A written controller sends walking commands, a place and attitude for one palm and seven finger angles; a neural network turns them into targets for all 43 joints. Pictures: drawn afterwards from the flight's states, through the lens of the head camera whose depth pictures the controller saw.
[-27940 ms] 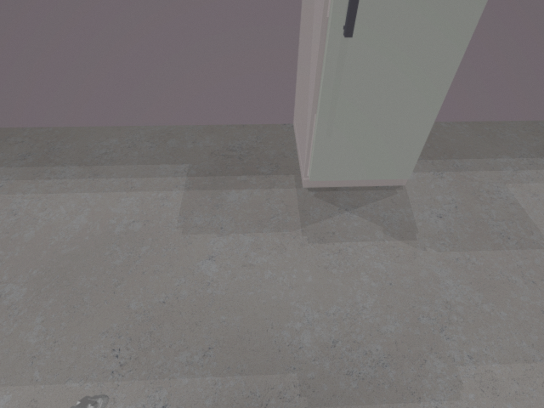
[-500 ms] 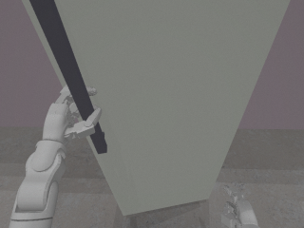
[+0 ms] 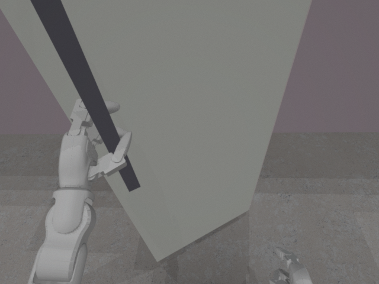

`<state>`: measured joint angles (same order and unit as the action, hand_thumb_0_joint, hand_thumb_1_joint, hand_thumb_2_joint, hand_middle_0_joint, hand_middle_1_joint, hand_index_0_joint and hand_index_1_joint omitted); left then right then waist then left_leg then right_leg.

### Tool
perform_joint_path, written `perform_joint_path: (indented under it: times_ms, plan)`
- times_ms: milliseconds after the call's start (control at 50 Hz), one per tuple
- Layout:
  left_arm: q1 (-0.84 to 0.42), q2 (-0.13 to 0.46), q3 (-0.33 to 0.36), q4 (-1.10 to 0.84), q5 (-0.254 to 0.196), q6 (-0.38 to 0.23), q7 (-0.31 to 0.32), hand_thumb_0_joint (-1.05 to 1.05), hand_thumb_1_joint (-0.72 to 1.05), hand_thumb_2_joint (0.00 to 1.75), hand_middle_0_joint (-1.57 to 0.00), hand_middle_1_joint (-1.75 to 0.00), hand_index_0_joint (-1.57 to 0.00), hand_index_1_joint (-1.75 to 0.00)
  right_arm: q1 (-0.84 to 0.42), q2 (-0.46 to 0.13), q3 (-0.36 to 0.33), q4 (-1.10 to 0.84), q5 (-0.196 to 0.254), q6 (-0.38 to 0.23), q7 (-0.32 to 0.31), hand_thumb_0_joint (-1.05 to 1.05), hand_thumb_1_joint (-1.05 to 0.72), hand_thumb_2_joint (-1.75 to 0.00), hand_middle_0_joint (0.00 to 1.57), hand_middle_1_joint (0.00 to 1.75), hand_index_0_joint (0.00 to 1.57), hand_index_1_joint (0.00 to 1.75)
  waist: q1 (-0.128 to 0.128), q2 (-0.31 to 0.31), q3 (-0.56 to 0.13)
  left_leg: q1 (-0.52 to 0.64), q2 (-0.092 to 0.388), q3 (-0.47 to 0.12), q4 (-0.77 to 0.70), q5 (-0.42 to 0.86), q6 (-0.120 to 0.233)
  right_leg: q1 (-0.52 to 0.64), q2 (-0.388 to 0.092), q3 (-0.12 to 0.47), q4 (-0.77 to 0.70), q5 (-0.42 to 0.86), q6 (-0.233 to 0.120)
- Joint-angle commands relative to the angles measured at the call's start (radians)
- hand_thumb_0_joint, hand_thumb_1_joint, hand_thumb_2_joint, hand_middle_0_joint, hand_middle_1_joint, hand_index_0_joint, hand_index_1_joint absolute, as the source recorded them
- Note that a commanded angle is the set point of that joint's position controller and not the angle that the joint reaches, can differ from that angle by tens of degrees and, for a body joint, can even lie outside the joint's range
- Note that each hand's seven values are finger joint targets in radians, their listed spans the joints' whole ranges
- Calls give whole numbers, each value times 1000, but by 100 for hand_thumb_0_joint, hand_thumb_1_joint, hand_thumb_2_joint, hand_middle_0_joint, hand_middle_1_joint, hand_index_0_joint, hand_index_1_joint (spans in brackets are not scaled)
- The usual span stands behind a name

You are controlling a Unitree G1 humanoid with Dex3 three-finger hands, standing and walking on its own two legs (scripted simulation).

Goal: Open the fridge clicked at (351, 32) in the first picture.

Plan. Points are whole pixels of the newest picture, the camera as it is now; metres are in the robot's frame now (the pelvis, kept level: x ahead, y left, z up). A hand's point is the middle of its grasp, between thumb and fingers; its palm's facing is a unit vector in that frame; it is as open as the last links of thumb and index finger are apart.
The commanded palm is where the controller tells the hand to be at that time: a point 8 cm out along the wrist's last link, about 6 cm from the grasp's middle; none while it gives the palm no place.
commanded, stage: walk backward, drawing the door open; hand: left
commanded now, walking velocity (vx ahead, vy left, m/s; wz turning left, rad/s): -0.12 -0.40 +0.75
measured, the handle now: (95, 103) +0.34 +0.14 +0.26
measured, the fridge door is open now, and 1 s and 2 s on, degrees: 30 63 71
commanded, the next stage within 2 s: stop walking and hold the door back in 1.22 s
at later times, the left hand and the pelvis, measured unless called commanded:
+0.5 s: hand (183, 215) +0.18 +0.00 +0.19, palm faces +0.26 -0.94 -0.21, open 7.9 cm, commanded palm +0.15 +0.04 +0.20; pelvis -0.05 -0.17 -0.01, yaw +24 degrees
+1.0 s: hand (280, 250) +0.14 -0.11 +0.19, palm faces +0.69 -0.70 -0.19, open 7.7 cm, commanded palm +0.08 -0.09 +0.19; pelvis +0.01 -0.38 +0.00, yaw +51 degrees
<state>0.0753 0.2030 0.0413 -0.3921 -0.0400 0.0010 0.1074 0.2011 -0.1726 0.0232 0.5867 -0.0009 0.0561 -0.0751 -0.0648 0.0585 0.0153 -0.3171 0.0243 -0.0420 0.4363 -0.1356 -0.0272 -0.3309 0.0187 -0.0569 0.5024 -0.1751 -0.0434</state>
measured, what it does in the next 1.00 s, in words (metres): steps to the right, turning left: left foot, then right foot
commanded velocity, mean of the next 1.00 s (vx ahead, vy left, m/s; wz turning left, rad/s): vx -0.12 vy -0.40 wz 0.75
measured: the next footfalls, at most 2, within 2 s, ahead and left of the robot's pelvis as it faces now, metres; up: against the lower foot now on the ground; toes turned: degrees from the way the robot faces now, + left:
left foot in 0.18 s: +0.00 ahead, +0.10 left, +0.00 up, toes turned +9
right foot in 0.40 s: +0.08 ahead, -0.23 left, +0.00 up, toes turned +18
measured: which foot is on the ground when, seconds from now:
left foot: down 0.00-0.02, up 0.04-0.16, down 0.18-0.40, up 0.42-0.58, down 0.60-0.80, up 0.82-1.00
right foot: down 0.00-0.18, up 0.20-0.38, down 0.40-0.58, up 0.60-0.80, down 0.82-1.00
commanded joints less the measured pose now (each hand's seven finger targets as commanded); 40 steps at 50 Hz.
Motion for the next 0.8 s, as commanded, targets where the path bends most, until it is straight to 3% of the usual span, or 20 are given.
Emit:
perform_joint_path:
  times_ms: [0, 60, 120, 160, 180, 220, 320, 340, 380, 420, 480, 520, 540, 560, 580, 600, 660, 720, 760, 780]
  plan:
    - [-242, 125, 29, -399, 39, -109, -4, 0, 90, 90, -45, -140, -45, -140, -146, -71, -54, -145, -1, -82, -11, 0, -90, -90, 20, 30, 20, 30, 26, -214, -251, 108, -41, 85, 287, -183, 33, -49, -218, 106, -321, -361, -36]
    - [-204, 81, -10, -385, 46, -92, -16, 0, 90, 90, -45, -140, -45, -140, -116, -59, -48, -140, -16, -118, -20, 0, -90, -90, 20, 30, 20, 30, 31, -203, -218, 23, -17, 101, 529, -276, 31, -53, -271, 18, -230, -195, -107]
    - [-263, 37, -81, -433, 39, -88, -36, 0, 90, 90, -45, -140, -45, -140, -60, -53, -32, -142, -25, -158, -29, 0, -90, -90, 20, 30, 20, 30, -7, -97, -179, 134, 21, 54, 137, -153, 41, -63, -179, -88, 57, 38, -65]
    - [-303, 20, -142, -462, 39, -117, -52, 0, 90, 90, -45, -140, -45, -140, -71, -113, -59, -170, -44, -185, -14, 0, -90, -90, 20, 30, 20, 30, -10, 215, -156, 338, 457, -693, -254, 289, 189, -412, -8, 37, 592, -269, 72]
    - [-291, 59, -110, -416, 85, -135, -58, 0, 90, 90, -45, -140, -45, -140, -101, -139, -80, -171, -47, -180, 3, 0, -90, -90, 20, 30, 20, 30, 12, 80, -160, 247, 527, -740, -228, 254, 290, -352, -58, 195, 738, -236, 76]
    - [-322, 76, -86, -499, 75, -180, -78, 0, 90, 90, -45, -140, -45, -140, -170, -111, -77, -139, -44, -193, 3, 0, -90, -90, 20, 30, 20, 30, 32, 37, -122, 220, 423, -555, -88, 350, 252, -398, -89, 232, 686, -280, 82]
    - [-342, 7, -122, -442, 58, -178, -60, 0, 90, 90, -45, -140, -45, -140, -185, -95, -87, -122, 8, -201, 37, 0, -90, -90, 20, 30, 20, 30, 46, 97, -241, -68, 141, -184, -69, -200, 100, 297, 2, 27, 16, -114, 76]
    - [-341, 38, -110, -446, 61, -175, -58, 0, 90, 90, -45, -140, -45, -140, -177, -85, -81, -114, 16, -194, 39, 0, -90, -90, 20, 30, 20, 30, 34, 15, -246, -62, 60, -103, 10, -281, 68, 313, -18, 15, -92, -82, 67]
    - [-374, 96, -57, -508, 63, -171, -44, 0, 90, 90, -45, -140, -45, -140, -191, -33, -65, -124, 16, -180, 38, 0, -90, -90, 20, 30, 20, 30, 35, -248, -249, -129, -65, 100, 452, -319, 5, 238, -258, 126, -205, -9, -52]
    - [-290, 73, -42, -483, 73, -143, -55, 0, 90, 90, -45, -140, -45, -140, -212, -44, -88, -142, 13, -175, 8, 0, -90, -90, 20, 30, 20, 30, 76, -333, -263, -151, -19, 61, 852, -455, 26, 141, -361, 179, -182, 7, -156]
    - [-346, 2, -114, -508, 61, -154, -70, 0, 90, 90, -45, -140, -45, -140, -208, -17, -51, -164, -11, -180, -1, 0, -90, -90, 20, 30, 20, 30, 41, -224, -209, -84, 28, 120, 550, -400, 21, 168, -287, -29, -43, 312, -134]
    - [-369, -16, -145, -487, 49, -158, -70, 0, 90, 90, -45, -140, -45, -140, -165, -25, -46, -155, -12, -196, -3, 0, -90, -90, 20, 30, 20, 30, 12, -188, -203, 64, 20, 146, 262, -271, 22, 78, -240, -74, 54, 251, -93]
    - [-357, -31, -180, -449, 38, -155, -72, 0, 90, 90, -45, -140, -45, -140, -139, -53, -58, -149, -8, -203, -3, 0, -90, -90, 20, 30, 20, 30, -16, -114, -181, 220, 65, 66, 79, -139, 39, -73, -213, -76, 224, 169, -54]
    - [-388, -44, -197, -472, 43, -165, -79, 0, 90, 90, -45, -140, -45, -140, -124, -99, -76, -169, -17, -214, 5, 0, -90, -90, 20, 30, 20, 30, -24, 81, -186, 430, 320, -323, -93, 147, 129, -377, -104, -73, 451, -148, 22]
    - [-405, -33, -205, -460, 77, -179, -80, 0, 90, 90, -45, -140, -45, -140, -142, -145, -91, -173, -32, -213, 18, 0, -90, -90, 20, 30, 20, 30, -4, 169, -201, 449, 552, -688, -163, 377, 240, -442, -59, 65, 657, -330, 75]
    - [-411, 3, -157, -421, 90, -191, -78, 0, 90, 90, -45, -140, -45, -140, -186, -189, -118, -180, -18, -201, 40, 0, -90, -90, 20, 30, 20, 30, 13, 22, -188, 335, 572, -659, -176, 289, 282, -358, -89, 169, 723, -283, 75]
    - [-391, 22, -116, -478, 83, -196, -83, 0, 90, 90, -45, -140, -45, -140, -239, -128, -104, -136, -13, -200, 48, 0, -90, -90, 20, 30, 20, 30, 35, 171, -127, 165, 395, -402, -66, 124, 226, -258, -107, 208, 598, -225, 84]
    - [-333, -19, -121, -428, 50, -174, -73, 0, 90, 90, -45, -140, -45, -140, -193, -115, -101, -139, 16, -206, 56, 0, -90, -90, 20, 30, 20, 30, 52, 135, -236, 22, 222, -156, -27, -45, 109, 204, -11, 34, 116, -143, 81]
    - [-344, 20, -110, -448, 46, -170, -68, 0, 90, 90, -45, -140, -45, -140, -181, -87, -87, -148, 40, -190, 56, 0, -90, -90, 20, 30, 20, 30, 42, -24, -262, -6, 82, -47, 106, -258, 56, 314, -30, -12, -117, -58, 67]
    - [-354, 81, -70, -489, 49, -169, -58, 0, 90, 90, -45, -140, -45, -140, -196, -52, -75, -157, 39, -181, 53, 0, -90, -90, 20, 30, 20, 30, 46, -242, -258, -72, -35, 102, 377, -337, 10, 293, -179, 105, -218, -52, 0]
